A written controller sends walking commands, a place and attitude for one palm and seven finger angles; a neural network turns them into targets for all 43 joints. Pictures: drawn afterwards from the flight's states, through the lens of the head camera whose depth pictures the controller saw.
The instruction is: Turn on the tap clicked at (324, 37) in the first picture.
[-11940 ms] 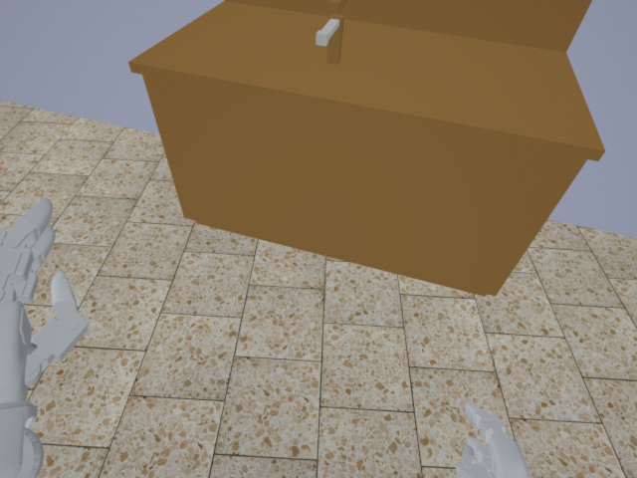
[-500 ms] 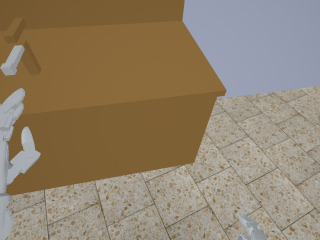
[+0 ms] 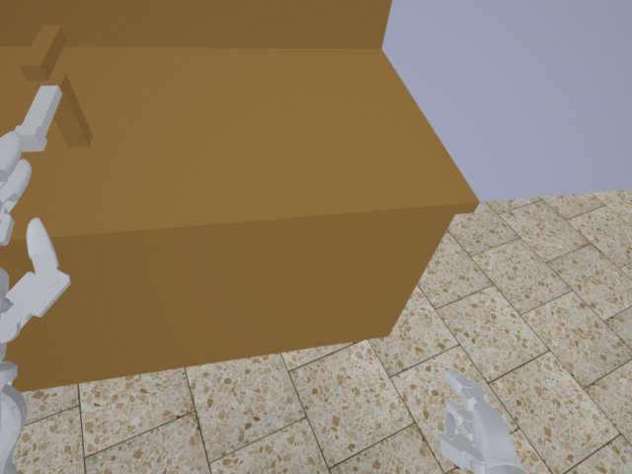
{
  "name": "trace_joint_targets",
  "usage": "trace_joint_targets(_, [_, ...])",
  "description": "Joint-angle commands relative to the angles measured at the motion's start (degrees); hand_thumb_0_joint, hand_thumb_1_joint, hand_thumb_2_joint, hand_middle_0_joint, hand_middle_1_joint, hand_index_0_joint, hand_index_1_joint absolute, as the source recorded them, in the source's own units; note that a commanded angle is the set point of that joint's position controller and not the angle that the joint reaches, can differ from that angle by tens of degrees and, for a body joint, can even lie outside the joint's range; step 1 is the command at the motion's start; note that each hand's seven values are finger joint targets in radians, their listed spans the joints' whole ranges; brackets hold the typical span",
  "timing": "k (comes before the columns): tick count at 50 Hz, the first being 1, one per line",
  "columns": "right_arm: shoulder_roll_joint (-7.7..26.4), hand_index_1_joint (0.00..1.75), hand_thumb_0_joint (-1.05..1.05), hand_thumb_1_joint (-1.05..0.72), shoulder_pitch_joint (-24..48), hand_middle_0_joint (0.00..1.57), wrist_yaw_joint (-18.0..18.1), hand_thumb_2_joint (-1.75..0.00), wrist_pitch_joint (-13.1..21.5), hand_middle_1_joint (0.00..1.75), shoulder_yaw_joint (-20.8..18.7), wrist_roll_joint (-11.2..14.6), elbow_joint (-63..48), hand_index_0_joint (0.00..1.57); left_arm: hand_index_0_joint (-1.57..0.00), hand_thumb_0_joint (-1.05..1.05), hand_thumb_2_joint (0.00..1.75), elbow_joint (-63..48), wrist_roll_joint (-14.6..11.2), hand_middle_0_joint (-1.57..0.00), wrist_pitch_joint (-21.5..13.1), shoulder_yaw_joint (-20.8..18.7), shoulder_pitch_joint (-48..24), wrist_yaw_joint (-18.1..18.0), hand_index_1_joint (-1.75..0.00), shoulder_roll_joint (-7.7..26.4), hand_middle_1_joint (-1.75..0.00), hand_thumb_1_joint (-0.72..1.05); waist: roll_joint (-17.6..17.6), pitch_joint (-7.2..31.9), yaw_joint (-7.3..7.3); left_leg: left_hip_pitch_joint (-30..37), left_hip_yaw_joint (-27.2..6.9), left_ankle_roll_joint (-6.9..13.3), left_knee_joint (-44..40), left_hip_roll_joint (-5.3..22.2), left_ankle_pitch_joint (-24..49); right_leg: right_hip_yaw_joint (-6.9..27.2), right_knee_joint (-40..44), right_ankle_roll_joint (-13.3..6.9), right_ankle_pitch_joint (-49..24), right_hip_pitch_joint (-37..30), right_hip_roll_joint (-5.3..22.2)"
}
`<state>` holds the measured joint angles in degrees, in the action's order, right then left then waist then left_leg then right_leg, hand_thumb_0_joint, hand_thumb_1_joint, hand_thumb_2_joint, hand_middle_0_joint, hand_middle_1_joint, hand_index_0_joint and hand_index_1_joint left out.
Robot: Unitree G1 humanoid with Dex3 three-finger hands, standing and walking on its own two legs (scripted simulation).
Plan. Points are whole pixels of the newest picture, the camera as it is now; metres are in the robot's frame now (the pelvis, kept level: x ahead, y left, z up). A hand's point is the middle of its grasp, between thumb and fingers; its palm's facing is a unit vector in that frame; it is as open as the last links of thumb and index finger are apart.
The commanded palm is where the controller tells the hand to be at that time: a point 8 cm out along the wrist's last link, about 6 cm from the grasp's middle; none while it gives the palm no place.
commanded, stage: shuffle to correct the standing spot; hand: left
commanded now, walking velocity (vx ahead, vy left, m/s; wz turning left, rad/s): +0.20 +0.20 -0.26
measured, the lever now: (30, 138) +0.48 +0.48 +0.10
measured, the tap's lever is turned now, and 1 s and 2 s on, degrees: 0 0 0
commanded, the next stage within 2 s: come to a stop and stand still in 1.48 s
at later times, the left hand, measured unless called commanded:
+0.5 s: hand (73, 238) +0.27 +0.28 +0.17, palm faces +0.34 -0.86 -0.38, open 7.4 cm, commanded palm +0.22 +0.32 +0.18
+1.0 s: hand (24, 196) +0.32 +0.35 +0.17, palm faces +0.33 -0.85 -0.42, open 7.4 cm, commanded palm +0.26 +0.40 +0.18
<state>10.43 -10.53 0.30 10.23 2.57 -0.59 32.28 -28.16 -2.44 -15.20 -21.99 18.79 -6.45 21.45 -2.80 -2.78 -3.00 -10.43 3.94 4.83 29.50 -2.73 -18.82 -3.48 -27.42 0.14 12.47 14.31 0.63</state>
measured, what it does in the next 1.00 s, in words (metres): steps to the left: left foot, then right foot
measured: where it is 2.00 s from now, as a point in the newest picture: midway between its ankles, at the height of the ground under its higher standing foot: outside the picture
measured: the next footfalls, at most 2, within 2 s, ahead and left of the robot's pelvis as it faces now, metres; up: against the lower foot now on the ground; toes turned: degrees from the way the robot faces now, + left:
left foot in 0.40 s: +0.10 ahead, +0.16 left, +0.00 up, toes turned -5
right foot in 0.62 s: +0.09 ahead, -0.02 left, +0.00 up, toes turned -11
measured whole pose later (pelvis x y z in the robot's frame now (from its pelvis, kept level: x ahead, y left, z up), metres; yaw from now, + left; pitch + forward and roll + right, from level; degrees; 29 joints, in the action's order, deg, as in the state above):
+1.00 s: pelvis +0.08 +0.14 -0.01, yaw -5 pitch -2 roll +2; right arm 14.5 -11.2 2.3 8.0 -3.1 0.2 34.7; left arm -29.1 -1.4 -14.2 -22.1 23.3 -7.1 21.5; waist -2.8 -5.8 -1.3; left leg -18.4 4.6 -0.6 34.1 2.2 -13.8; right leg -1.2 -43.9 1.7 23.6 17.8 6.8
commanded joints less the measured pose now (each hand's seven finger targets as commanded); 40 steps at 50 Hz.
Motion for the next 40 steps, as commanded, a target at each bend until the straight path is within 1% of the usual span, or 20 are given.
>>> trace_joint_targets(1, [9.3,0.30,0.00,-0.90,1.3,0.20,0.1,-0.90,0.3,0.30,-4.8,0.4,-8.1,0.20,-0.20,0.00,0.90,-7.4,-0.1,-0.20,-1.5,-1.3,1.3,0.3,-0.30,5.6,-0.30,0.90,6.8,9.2,2.49,-1.2,-6.8,-5.9,-4.5,8.2,22.2,3.5,-4.8,-4.1,-9.3,-5.1,1.2])
trace_joint_targets(7, [8.9,0.30,0.00,-0.90,2.6,0.20,0.8,-0.90,-2.4,0.30,-4.4,0.6,-10.5,0.20,-0.20,0.00,0.90,-9.9,-0.3,-0.20,-1.0,-4.2,-3.5,0.3,-0.30,9.1,-0.30,0.90,8.1,6.7,2.28,0.2,-5.7,-6.6,-3.3,9.2,30.0,1.0,-7.9,-4.3,-5.1,-2.5,0.2])
trace_joint_targets(10, [8.9,0.30,0.00,-0.90,3.3,0.20,0.6,-0.90,-2.4,0.30,-4.4,0.6,-11.1,0.20,-0.20,0.00,0.90,-13.2,-0.7,-0.20,-1.3,-5.5,-4.4,0.1,-0.30,10.6,-0.30,0.90,6.0,10.1,1.31,-4.2,-3.5,-8.1,5.2,7.2,35.4,3.7,-7.6,-6.7,-14.1,-11.5,1.9])
trace_joint_targets(12, [9.2,0.30,0.00,-0.90,3.7,0.20,0.3,-0.90,-2.1,0.30,-5.1,0.9,-11.4,0.20,-0.20,0.00,0.90,-15.4,-1.3,-0.20,-1.4,-5.6,-2.7,-0.2,-0.30,10.8,-0.30,0.90,-2.5,12.7,0.27,-13.9,-1.8,-8.8,22.6,2.3,26.8,17.7,-5.1,-13.3,-25.2,-18.4,10.2])
trace_joint_targets(13, [9.5,0.30,0.00,-0.90,4.4,0.20,-0.1,-0.90,-1.9,0.30,-5.4,1.0,-11.2,0.20,-0.20,0.00,0.90,-15.6,-1.6,-0.20,-2.0,-5.3,-2.5,-0.5,-0.30,10.8,-0.30,0.90,-4.7,11.3,0.36,-22.6,-3.5,-8.4,31.7,0.5,10.4,28.7,-1.2,-17.8,-28.1,-20.9,17.7])
trace_joint_targets(14, [9.6,0.30,0.00,-0.90,4.4,0.20,-0.8,-0.90,-1.8,0.30,-5.4,1.0,-10.7,0.20,-0.20,0.00,0.90,-16.4,-1.4,-0.20,-2.9,-5.7,-2.8,-1.0,-0.30,10.6,-0.30,0.90,-6.8,9.2,-0.13,-28.9,-13.3,-5.6,36.0,4.7,-11.4,37.2,0.6,-19.7,-26.7,-19.5,24.4])
trace_joint_targets(15, [9.2,0.30,0.00,-0.90,3.6,0.20,-1.3,-0.90,-2.4,0.30,-5.1,0.7,-9.3,0.20,-0.20,0.00,0.90,-16.5,-0.8,-0.20,-3.2,-5.4,-2.1,-1.5,-0.30,9.7,-0.30,0.90,-3.2,6.9,0.64,-28.1,-19.9,-3.3,32.5,9.7,-17.8,36.6,-0.6,-17.3,-20.1,-13.3,26.0])
trace_joint_targets(16, [8.7,0.30,0.00,-0.90,2.2,0.20,-1.6,-0.90,-3.4,0.30,-5.1,0.7,-8.8,0.20,-0.20,0.00,0.90,-16.9,-0.5,-0.20,-3.1,-5.2,-1.4,-1.5,-0.30,9.3,-0.30,0.90,-0.9,5.5,1.64,-22.0,-19.5,-2.8,25.6,11.1,-16.7,29.3,-1.3,-13.5,-13.4,-4.9,23.1])
trace_joint_targets(18, [7.0,0.30,0.00,-0.90,2.0,0.20,-0.9,-0.90,-4.1,0.30,-4.4,0.5,-7.2,0.20,-0.20,0.00,0.90,-18.7,-0.6,-0.20,-2.9,-5.4,-3.4,-1.1,-0.30,9.7,-0.30,0.90,7.9,8.1,5.05,0.5,-5.8,-4.3,5.9,4.3,2.2,11.2,-7.2,-6.7,1.5,10.3,10.0])
trace_joint_targets(19, [7.3,0.30,0.00,-0.90,2.2,0.20,-0.3,-0.90,-3.6,0.30,-4.4,1.3,-7.1,0.20,-0.20,0.00,0.90,-16.8,-0.4,-0.20,-3.1,-4.6,-2.7,-0.6,-0.30,8.9,-0.30,0.90,16.3,8.1,5.03,7.4,-4.7,-4.8,0.8,1.8,7.1,3.9,-16.4,-4.2,7.7,14.8,2.0])
trace_joint_targets(20, [9.8,0.30,0.00,-0.90,2.4,0.20,0.1,-0.90,-2.5,0.30,-5.7,1.3,-8.0,0.20,-0.20,0.00,0.90,-17.4,-0.2,-0.20,-3.3,-4.8,-2.4,-0.4,-0.30,8.6,-0.30,0.90,30.3,7.6,4.58,7.2,-20.8,0.2,-9.4,12.3,4.5,-1.1,-33.1,-0.8,19.7,19.8,-3.9])
trace_joint_targets(21, [8.8,0.30,0.00,-0.90,2.2,0.20,0.2,-0.90,-1.5,0.30,-6.6,1.3,-8.9,0.20,-0.20,0.00,0.90,-18.1,0.5,-0.20,-3.9,-6.4,-4.1,-0.7,-0.30,10.2,-0.30,0.90,29.2,7.2,4.06,2.9,-27.6,5.8,-11.9,15.9,4.2,1.4,-42.7,-1.2,23.2,20.2,-5.0])
trace_joint_targets(22, [8.0,0.30,0.00,-0.90,1.7,0.20,0.3,-0.90,-1.3,0.30,-6.5,1.4,-8.5,0.20,-0.20,0.00,0.90,-11.6,0.6,-0.20,-3.8,-8.3,-1.2,-0.6,-0.30,11.7,-0.30,0.90,19.3,5.8,3.55,-1.4,-26.1,8.4,-11.3,16.9,4.1,3.1,-44.4,-1.3,21.6,19.3,-2.7])
trace_joint_targets(24, [8.3,0.30,0.00,-0.90,1.1,0.20,0.2,-0.90,-1.2,0.30,-5.9,0.9,-7.6,0.20,-0.20,0.00,0.90,-10.0,0.2,-0.20,-3.1,-8.7,-0.8,-0.6,-0.30,11.3,-0.30,0.90,9.2,4.3,3.96,-2.8,-26.2,10.0,-8.2,17.5,15.3,3.9,-40.2,-0.7,19.7,18.7,-0.1])
trace_joint_targets(29, [8.3,0.30,0.00,-0.90,3.9,0.20,-0.2,-0.90,-0.5,0.30,-4.2,1.7,-8.0,0.20,-0.20,0.00,0.90,-10.8,0.4,-0.20,-2.6,-7.7,2.8,-0.6,-0.30,10.6,-0.30,0.90,10.0,8.9,1.51,-16.2,-9.7,2.6,1.7,10.0,6.9,-0.1,-2.4,-1.1,4.4,-11.9,1.1])
trace_joint_targets(30, [7.4,0.30,0.00,-0.90,3.3,0.20,-0.2,-0.90,-1.0,0.30,-4.2,1.6,-8.0,0.20,-0.20,0.00,0.90,-9.5,0.8,-0.20,-2.2,-7.9,5.2,-0.7,-0.30,11.7,-0.30,0.90,-1.8,10.3,0.99,-25.1,-5.2,0.5,14.3,5.2,0.0,11.3,5.4,-3.4,6.9,-21.0,8.3])
trace_joint_targets(31, [7.6,0.30,0.00,-0.90,3.8,0.20,-0.4,-0.90,-1.6,0.30,-4.9,1.3,-8.6,0.20,-0.20,0.00,0.90,-8.1,0.4,-0.20,-1.9,-9.6,6.0,-0.8,-0.30,13.4,-0.30,0.90,-14.9,8.8,1.47,-33.7,-2.2,-2.5,33.1,-0.1,-7.0,35.7,13.0,-8.0,10.7,-20.0,22.2])
trace_joint_targets(32, [9.2,0.30,0.00,-0.90,3.0,0.20,-0.7,-0.90,-2.0,0.30,-5.4,0.6,-7.4,0.20,-0.20,0.00,0.90,-8.4,-0.8,-0.20,-1.8,-10.5,5.2,-0.9,-0.30,12.6,-0.30,0.90,-10.2,6.8,1.90,-33.8,-7.4,-4.4,42.1,2.2,-4.6,35.7,15.3,-9.3,12.8,-13.3,25.7])
trace_joint_targets(35, [9.0,0.30,0.00,-0.90,1.9,0.20,-1.1,-0.90,-2.3,0.30,-5.9,1.3,-5.9,0.20,-0.20,0.00,0.90,-6.6,-1.3,-0.20,-2.3,-10.3,8.9,0.0,-0.30,11.5,-0.30,0.90,-2.3,4.4,2.71,-33.2,-9.4,-5.6,44.4,5.7,1.8,25.7,11.5,-10.2,2.3,-8.1,21.0])
trace_joint_targets(40, [6.7,0.30,0.00,-0.90,2.5,0.20,0.1,-0.90,-1.9,0.30,-4.9,0.8,-5.5,0.20,-0.20,0.00,0.90,-7.6,0.2,-0.20,-3.6,-8.9,5.6,-0.9,-0.30,10.8,-0.30,0.90,-4.1,7.0,2.72,-19.7,-2.6,-4.9,20.5,6.8,4.0,8.1,5.4,-7.2,-16.1,-3.5,14.4])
